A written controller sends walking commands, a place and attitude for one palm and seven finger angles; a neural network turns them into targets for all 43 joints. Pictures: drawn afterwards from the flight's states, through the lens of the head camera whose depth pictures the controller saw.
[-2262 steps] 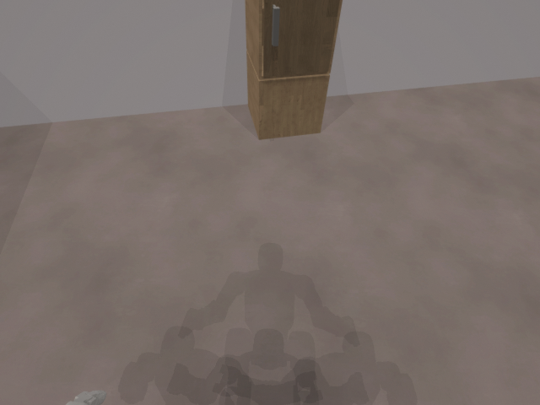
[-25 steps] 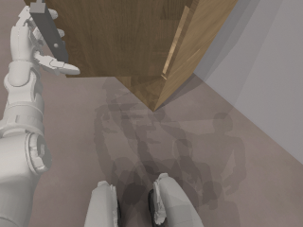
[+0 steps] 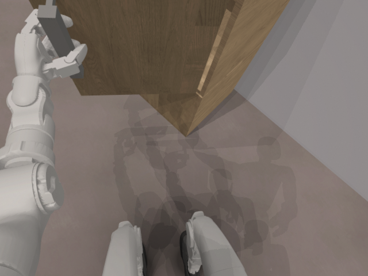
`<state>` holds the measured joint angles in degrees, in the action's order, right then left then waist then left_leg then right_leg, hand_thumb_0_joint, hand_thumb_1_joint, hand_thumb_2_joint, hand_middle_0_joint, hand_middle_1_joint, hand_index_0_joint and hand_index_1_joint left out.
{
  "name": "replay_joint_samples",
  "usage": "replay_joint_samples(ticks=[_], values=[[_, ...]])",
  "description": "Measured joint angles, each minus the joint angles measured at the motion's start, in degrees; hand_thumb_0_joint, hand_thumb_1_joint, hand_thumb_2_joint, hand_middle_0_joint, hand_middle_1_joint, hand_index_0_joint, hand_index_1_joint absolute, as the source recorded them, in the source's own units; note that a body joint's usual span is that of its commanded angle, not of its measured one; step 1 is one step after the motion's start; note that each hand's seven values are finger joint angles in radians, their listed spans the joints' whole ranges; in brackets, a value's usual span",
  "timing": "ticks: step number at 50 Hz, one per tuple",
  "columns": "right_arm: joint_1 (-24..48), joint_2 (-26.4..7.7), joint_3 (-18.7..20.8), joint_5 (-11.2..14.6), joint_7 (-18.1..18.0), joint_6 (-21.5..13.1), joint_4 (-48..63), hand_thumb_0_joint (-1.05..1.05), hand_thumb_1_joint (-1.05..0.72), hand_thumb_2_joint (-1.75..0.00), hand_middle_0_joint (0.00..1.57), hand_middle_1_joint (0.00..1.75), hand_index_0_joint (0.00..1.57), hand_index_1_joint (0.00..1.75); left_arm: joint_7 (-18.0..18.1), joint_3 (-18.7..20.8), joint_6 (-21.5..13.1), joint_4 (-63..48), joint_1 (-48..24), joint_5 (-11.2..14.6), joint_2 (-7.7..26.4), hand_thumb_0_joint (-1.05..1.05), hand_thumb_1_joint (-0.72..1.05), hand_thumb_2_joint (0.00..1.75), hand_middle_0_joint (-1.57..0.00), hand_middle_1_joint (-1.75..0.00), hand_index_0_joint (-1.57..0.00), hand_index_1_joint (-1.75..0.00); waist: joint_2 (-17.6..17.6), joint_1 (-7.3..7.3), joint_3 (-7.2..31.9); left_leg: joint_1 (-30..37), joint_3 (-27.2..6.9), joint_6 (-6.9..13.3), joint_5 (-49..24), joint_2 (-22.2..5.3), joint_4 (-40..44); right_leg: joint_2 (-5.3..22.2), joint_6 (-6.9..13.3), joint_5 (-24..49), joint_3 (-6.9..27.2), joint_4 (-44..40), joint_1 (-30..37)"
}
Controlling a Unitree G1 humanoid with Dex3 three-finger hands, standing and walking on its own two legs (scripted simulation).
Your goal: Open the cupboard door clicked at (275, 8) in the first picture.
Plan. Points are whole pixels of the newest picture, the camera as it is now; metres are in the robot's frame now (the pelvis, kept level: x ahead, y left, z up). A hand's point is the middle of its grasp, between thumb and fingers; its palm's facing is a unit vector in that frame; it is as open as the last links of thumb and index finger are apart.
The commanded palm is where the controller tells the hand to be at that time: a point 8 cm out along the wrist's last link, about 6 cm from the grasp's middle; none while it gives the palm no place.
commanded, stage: close the thumb around the handle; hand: left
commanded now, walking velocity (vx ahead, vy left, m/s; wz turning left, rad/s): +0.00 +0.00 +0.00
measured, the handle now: (65, 39) +0.59 +0.18 +0.05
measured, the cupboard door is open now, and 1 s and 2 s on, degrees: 49 75 95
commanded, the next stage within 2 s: pull the door open along its arc in 0.20 s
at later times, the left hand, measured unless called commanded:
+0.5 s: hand (77, 61) +0.54 +0.16 +0.05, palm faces +0.02 -1.00 -0.02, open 6.2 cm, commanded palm +0.49 +0.19 +0.05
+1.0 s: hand (109, 120) +0.41 +0.10 +0.05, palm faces +0.34 -0.94 +0.03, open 6.4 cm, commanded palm +0.35 +0.15 +0.05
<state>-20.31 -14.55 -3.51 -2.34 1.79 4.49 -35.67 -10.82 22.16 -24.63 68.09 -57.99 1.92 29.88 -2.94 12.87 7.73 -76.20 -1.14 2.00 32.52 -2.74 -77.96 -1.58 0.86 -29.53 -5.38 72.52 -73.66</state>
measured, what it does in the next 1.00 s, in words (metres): stands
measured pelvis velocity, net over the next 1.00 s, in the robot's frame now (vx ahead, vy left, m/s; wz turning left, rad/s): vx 0.03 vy -0.01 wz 0.03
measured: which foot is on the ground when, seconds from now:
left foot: down 0.00-1.00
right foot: down 0.00-1.00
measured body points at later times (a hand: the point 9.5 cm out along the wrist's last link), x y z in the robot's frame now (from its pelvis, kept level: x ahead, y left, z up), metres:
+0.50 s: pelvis +0.00 +0.00 +0.00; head +0.17 +0.02 +0.42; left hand +0.53 +0.21 +0.05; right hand +0.00 -0.26 -0.11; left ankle +0.02 +0.10 -0.60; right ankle +0.03 -0.12 -0.60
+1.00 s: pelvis +0.03 -0.01 +0.03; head +0.14 -0.01 +0.47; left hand +0.39 +0.15 +0.05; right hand +0.17 -0.25 -0.09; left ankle +0.02 +0.10 -0.60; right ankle +0.03 -0.12 -0.60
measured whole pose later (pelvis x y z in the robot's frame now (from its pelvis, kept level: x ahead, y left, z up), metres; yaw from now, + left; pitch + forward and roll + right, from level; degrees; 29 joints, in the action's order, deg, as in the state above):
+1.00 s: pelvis +0.03 -0.01 +0.03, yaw +2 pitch +24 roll -1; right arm -12.6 -11.7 0.8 -4.1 4.2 3.6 -31.2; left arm 22.8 4.2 -28.7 31.3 -16.2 -1.9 -1.3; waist -1.0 3.8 10.8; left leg -60.8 1.5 0.7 32.7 -1.7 -69.6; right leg -0.8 1.7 -31.5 -2.6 68.4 -60.9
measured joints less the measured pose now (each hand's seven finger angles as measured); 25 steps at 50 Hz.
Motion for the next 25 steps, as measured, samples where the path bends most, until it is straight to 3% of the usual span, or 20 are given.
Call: replay_joint_samples(ticks=[6, 16, 25], values=[[0.0, 0.0, 0.0, 0.1, 0.0, 0.2, 0.1, 0.01, -0.91, -0.90, 0.20, 0.30, 0.21, 0.30, -0.8, 0.2, -0.7, -0.1, 1.0, -0.4, -1.5, 0.00, 0.64, 0.80, -0.39, -1.33, -0.38, -1.33, -0.2, -0.08, 0.2, 0.8, 0.3, 0.1, 0.1, -0.1, 0.3, -0.1, -0.1, 0.0, 0.3, -0.3, 0.7], [0.6, 0.1, -0.1, 0.0, 0.0, 0.0, 0.9, 0.00, -0.91, -0.90, 0.20, 0.30, 0.21, 0.30, 1.0, 1.4, -0.7, 0.4, 1.0, -1.1, -1.1, 0.00, 0.65, 0.83, -0.36, -1.34, -0.35, -1.34, -0.3, 0.53, 0.1, 0.6, 0.7, 0.1, 0.1, -0.2, -0.2, -0.2, -0.1, 0.1, 0.7, 0.5, 0.1], [-0.1, 0.2, 0.7, 0.3, 0.4, 0.3, 0.2, 0.01, -0.91, -0.90, 0.20, 0.30, 0.21, 0.30, 2.5, -0.5, -0.6, -2.9, 3.8, 0.9, -3.2, 0.00, 0.67, 0.81, -0.33, -1.35, -0.32, -1.35, -0.1, -0.71, 0.3, 1.6, 1.1, 0.0, -0.2, -0.1, 0.9, -0.1, 0.0, 0.1, 1.1, -0.1, 0.8]])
